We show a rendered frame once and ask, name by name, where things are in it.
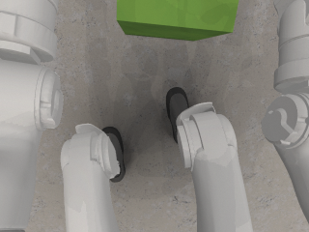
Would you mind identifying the left robot upper arm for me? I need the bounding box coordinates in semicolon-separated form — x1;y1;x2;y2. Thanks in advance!
0;59;64;232

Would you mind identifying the right robot upper arm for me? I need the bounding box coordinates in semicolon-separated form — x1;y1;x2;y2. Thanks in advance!
261;92;309;223

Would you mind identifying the right robot forearm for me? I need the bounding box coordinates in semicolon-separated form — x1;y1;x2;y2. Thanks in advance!
273;0;309;95

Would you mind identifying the left robot forearm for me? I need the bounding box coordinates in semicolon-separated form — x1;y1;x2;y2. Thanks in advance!
0;0;59;66

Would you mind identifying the left robot foot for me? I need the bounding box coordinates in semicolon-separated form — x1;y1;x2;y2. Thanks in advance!
102;127;126;183

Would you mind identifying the carton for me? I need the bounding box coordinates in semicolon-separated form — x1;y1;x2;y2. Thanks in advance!
116;0;239;42

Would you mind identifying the robot left shin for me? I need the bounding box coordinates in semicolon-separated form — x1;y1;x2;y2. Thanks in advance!
60;124;121;179

